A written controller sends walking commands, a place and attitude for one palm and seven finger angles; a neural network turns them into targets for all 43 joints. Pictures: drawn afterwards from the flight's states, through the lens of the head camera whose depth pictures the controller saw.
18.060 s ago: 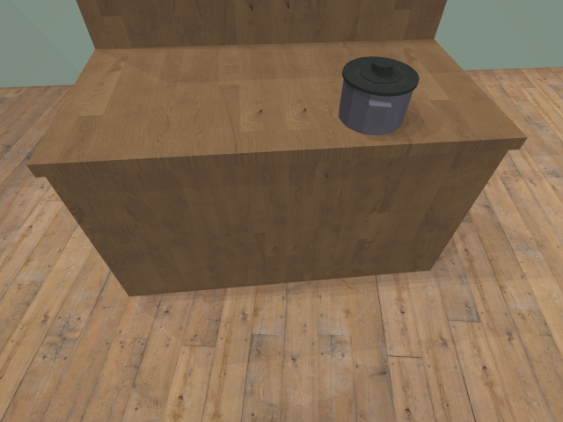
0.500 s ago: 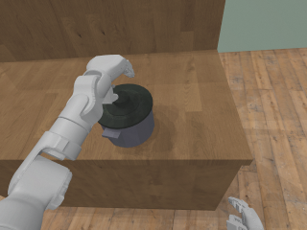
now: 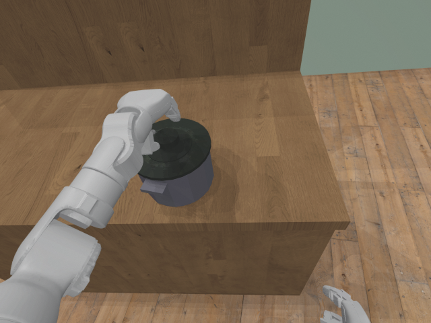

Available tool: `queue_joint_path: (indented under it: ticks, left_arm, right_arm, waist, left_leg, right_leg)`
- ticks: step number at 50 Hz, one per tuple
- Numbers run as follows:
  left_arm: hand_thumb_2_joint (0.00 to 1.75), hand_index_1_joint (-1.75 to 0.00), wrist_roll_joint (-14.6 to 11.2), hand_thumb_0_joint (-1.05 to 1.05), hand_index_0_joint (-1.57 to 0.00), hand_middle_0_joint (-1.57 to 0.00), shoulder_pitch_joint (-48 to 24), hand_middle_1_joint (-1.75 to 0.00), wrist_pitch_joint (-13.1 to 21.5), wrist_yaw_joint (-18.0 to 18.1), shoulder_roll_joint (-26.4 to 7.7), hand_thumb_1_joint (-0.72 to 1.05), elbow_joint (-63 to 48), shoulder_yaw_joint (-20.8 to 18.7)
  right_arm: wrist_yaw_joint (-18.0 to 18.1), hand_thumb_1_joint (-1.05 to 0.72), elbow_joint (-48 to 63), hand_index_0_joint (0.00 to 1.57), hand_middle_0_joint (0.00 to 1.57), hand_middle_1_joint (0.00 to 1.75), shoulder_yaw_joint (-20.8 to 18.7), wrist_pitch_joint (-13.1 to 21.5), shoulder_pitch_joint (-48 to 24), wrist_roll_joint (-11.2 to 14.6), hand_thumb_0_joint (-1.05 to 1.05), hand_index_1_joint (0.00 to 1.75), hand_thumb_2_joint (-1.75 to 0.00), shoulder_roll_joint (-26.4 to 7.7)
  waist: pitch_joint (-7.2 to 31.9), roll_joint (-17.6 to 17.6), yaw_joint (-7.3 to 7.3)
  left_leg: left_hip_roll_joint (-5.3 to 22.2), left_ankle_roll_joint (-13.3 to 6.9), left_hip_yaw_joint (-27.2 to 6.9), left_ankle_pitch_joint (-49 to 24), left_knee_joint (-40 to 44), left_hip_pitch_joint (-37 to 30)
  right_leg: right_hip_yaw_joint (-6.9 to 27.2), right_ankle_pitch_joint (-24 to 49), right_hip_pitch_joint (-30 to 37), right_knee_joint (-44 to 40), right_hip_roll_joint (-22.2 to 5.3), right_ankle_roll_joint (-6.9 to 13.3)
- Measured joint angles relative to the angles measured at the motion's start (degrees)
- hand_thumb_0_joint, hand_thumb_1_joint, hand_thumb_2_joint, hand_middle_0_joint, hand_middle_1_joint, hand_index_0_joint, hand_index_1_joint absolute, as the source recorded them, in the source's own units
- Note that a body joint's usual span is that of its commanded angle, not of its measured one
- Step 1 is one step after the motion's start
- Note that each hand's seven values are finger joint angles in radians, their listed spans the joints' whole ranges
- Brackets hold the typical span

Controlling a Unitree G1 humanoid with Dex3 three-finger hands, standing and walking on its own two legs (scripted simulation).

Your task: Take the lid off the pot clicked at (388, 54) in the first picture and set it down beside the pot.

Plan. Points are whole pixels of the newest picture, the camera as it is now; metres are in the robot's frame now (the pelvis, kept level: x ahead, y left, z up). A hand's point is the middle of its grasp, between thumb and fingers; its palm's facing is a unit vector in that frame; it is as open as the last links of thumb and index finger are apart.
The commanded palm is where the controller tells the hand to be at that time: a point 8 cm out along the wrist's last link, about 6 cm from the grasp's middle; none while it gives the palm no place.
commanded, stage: move the open hand above the knob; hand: left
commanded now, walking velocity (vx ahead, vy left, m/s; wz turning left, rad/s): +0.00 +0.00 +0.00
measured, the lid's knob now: (167, 138) +0.47 +0.12 +0.09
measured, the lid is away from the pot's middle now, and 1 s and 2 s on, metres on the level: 0.00 0.00 0.00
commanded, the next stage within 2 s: lower the open fingers around the knob in 0.58 s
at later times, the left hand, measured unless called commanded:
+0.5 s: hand (146, 121) +0.45 +0.13 +0.16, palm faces -0.19 -0.05 -0.98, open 10.0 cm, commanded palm +0.42 +0.13 +0.22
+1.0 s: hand (158, 134) +0.43 +0.12 +0.14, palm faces -0.26 -0.04 -0.96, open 10.0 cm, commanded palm +0.42 +0.13 +0.20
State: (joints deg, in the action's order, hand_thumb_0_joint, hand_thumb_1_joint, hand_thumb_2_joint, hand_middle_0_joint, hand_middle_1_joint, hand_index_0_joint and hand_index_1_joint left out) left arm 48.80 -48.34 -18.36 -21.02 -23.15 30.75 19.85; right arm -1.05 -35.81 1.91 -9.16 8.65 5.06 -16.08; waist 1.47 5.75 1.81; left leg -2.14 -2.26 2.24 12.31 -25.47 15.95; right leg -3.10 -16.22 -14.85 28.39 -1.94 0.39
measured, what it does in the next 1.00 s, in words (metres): stands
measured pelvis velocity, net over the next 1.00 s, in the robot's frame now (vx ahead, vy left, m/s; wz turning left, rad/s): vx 0.00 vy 0.01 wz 0.00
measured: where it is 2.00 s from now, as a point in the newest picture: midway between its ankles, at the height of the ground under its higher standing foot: outside the picture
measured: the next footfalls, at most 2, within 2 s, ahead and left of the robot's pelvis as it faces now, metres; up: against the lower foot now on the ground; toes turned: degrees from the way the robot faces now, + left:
none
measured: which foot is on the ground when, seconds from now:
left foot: down 0.00-1.00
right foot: down 0.00-1.00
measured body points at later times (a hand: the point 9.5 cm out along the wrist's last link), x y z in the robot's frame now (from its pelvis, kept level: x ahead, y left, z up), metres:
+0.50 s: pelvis +0.00 +0.00 +0.00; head +0.02 -0.04 +0.45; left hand +0.45 +0.14 +0.22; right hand +0.17 -0.23 -0.12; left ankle +0.01 +0.10 -0.74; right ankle -0.02 -0.11 -0.74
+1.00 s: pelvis +0.00 +0.01 +0.00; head +0.03 -0.03 +0.45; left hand +0.44 +0.12 +0.19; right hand +0.17 -0.23 -0.12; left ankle +0.01 +0.10 -0.74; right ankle -0.02 -0.11 -0.74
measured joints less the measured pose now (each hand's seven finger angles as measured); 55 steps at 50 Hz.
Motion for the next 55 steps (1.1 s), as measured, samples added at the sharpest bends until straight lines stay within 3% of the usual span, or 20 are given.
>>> queue_joint_path:
  ticks: [6, 9, 13, 17, 20, 25, 28, 35, 41, 47, 49, 55]
  left_arm:
    - [1.45, -0.08, -0.5, 0.00, -0.86, -0.87, -1.0, -0.08, 4.0, 1.3, -1.0, -0.29, -0.8, -2.3]
    - [1.45, -0.08, -0.1, 0.00, -0.86, -0.86, -2.6, -0.08, 2.2, 2.7, -1.0, -0.29, 3.2, -3.5]
    - [1.45, -0.08, 0.2, 0.00, -0.85, -0.86, 0.2, -0.08, -0.2, 1.2, -1.0, -0.29, 0.2, -1.9]
    - [1.45, -0.08, -0.2, 0.00, -0.85, -0.86, 1.7, -0.08, 1.4, -0.3, -0.9, -0.29, -4.7, 0.7]
    - [1.45, -0.08, -0.4, 0.00, -0.86, -0.86, -0.6, -0.08, 2.5, 0.7, -0.6, -0.29, -2.3, -0.2]
    - [1.45, -0.08, 0.2, 0.00, -0.86, -0.86, -3.4, -0.08, 0.3, 2.1, 0.0, -0.29, 2.4, -1.4]
    - [1.45, -0.08, 0.6, 0.00, -0.85, -0.86, -2.1, -0.08, -0.8, 1.3, 0.5, -0.29, 1.1, -0.1]
    - [1.45, -0.08, -0.1, 0.00, -0.86, -0.86, -1.8, -0.08, 1.7, 0.5, 0.5, -0.29, -1.9, 0.3]
    - [1.45, -0.08, -0.2, 0.00, -0.85, -0.86, -3.4, -0.08, -0.5, 1.8, 2.0, -0.29, 3.8, -1.5]
    - [1.45, -0.08, 0.0, 0.00, -0.85, -0.86, 0.9, -0.08, -0.8, 0.0, 2.0, -0.29, -1.6, 2.1]
    - [1.45, -0.08, -0.4, 0.00, -0.86, -0.86, 0.6, -0.08, 0.0, 0.3, 2.1, -0.29, -1.8, 1.5]
    - [1.45, -0.08, 0.3, 0.00, -0.86, -0.86, -3.2, -0.08, -1.3, 2.5, 3.0, -0.29, 6.6, 0.7]
  right_arm:
    - [1.4, -0.91, -1.1, 0.20, 0.20, 0.30, 0.0, 1.6, -0.1, -0.2, 0.01, 0.30, -0.90, -0.2]
    - [0.7, -0.91, -1.0, 0.20, 0.20, 0.30, 0.1, 1.3, -0.2, 0.2, 0.01, 0.30, -0.90, -0.3]
    - [-0.3, -0.91, 0.1, 0.20, 0.20, 0.30, -0.5, 0.4, -0.1, 0.2, 0.01, 0.30, -0.90, -0.5]
    - [0.3, -0.91, 0.0, 0.20, 0.20, 0.30, -0.7, 0.9, -0.8, 0.0, 0.01, 0.30, -0.90, -0.4]
    - [1.0, -0.91, -0.7, 0.20, 0.20, 0.30, 0.0, 1.4, -1.9, 0.1, 0.01, 0.30, -0.90, -0.1]
    - [0.2, -0.91, -0.2, 0.20, 0.20, 0.30, 0.3, 1.2, -2.2, 0.2, 0.01, 0.30, -0.90, 0.5]
    - [-0.4, -0.91, 0.3, 0.20, 0.20, 0.30, 0.1, 0.6, -1.9, 0.1, 0.01, 0.30, -0.90, 0.4]
    - [0.5, -0.91, -0.3, 0.20, 0.20, 0.30, 0.4, 1.1, -2.0, -0.3, 0.01, 0.30, -0.90, 0.7]
    - [-0.5, -0.91, -0.5, 0.20, 0.20, 0.30, 0.7, 0.5, -1.3, 0.1, 0.01, 0.30, -0.90, 0.5]
    - [-0.5, -0.91, 0.2, 0.20, 0.20, 0.30, -0.3, 0.4, -0.7, -0.2, 0.01, 0.30, -0.90, 0.2]
    - [0.0, -0.91, -0.5, 0.20, 0.20, 0.30, -0.2, 0.9, -1.1, -0.3, 0.01, 0.30, -0.90, 0.2]
    - [0.1, -0.91, -1.1, 0.20, 0.20, 0.30, 0.1, 1.1, -1.0, 0.0, 0.01, 0.30, -0.90, 0.4]
  waist:
    - [-0.4, -0.3, 0.12]
    - [0.0, -0.5, 0.10]
    - [-0.1, -0.2, -0.08]
    - [-0.6, -0.1, -0.54]
    - [-0.5, -0.5, -0.53]
    - [0.1, -0.8, -0.43]
    - [0.3, -0.3, -0.55]
    - [-0.3, -0.3, -0.43]
    - [0.6, -0.5, -0.31]
    - [-0.4, -0.2, -0.24]
    - [-0.7, -0.3, -0.17]
    - [-0.1, -1.0, -0.05]
  left_leg:
    - [0.1, 0.0, 0.2, 0.1, 0.2, -0.8]
    - [0.2, 0.1, 0.4, 0.1, 0.3, -0.2]
    - [0.1, 0.0, 0.3, 0.0, 0.2, 0.1]
    - [-0.1, -0.2, -0.2, 0.2, -0.1, -0.2]
    - [-0.2, -0.2, -0.3, 0.3, -0.1, -0.2]
    - [-0.3, -0.2, -0.1, 0.0, 0.1, 0.6]
    - [-0.4, -0.3, -0.2, 0.1, -0.1, 0.8]
    - [-0.5, -0.6, -0.2, 0.3, 0.0, 0.1]
    - [-0.5, -0.5, 0.2, 0.3, 0.0, 0.7]
    - [-0.5, -0.6, -0.2, 0.5, -0.3, 0.3]
    - [-0.4, -0.6, -0.3, 0.5, -0.5, 0.2]
    - [-0.4, -0.3, -0.1, 0.2, -0.4, 1.1]
  right_leg:
    - [0.2, 0.0, 0.7, -0.3, 0.1, 0.0]
    - [0.5, 0.1, 0.0, -0.2, 0.2, 0.0]
    - [0.3, 0.2, -0.1, -0.4, 0.1, 0.0]
    - [-0.2, 0.1, 0.6, -0.6, -0.1, -0.2]
    - [-0.2, 0.0, 0.6, -0.5, -0.1, -0.2]
    - [0.0, 0.1, -0.5, -0.3, -0.3, -0.2]
    - [-0.1, 0.0, -0.5, -0.4, -0.3, -0.4]
    - [-0.1, 0.0, 0.3, -0.7, -0.5, -0.5]
    - [0.3, -0.1, -0.6, -0.3, -0.5, -0.6]
    - [-0.1, 0.0, 0.3, -0.6, -0.4, -0.6]
    - [-0.2, 0.0, 0.5, -0.6, -0.4, -0.6]
    - [0.0, -0.1, -0.9, 0.0, -0.4, -0.4]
